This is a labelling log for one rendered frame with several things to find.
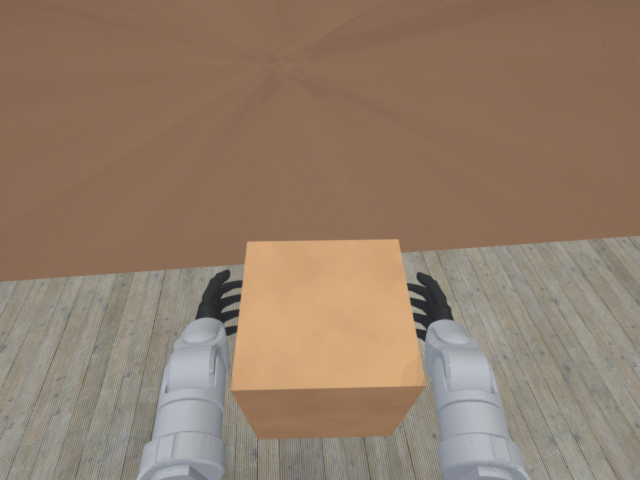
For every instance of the robot right hand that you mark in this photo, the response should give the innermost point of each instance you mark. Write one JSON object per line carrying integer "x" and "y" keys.
{"x": 435, "y": 306}

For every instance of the left robot forearm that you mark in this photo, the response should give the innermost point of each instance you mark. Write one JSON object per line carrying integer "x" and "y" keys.
{"x": 186, "y": 442}

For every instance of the robot left hand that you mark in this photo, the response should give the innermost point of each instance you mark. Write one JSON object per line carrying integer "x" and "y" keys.
{"x": 212, "y": 304}

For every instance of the right robot forearm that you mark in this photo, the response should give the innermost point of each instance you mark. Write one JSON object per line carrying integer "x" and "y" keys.
{"x": 475, "y": 441}

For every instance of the carton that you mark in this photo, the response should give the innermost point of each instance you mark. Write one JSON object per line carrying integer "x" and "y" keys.
{"x": 326, "y": 343}

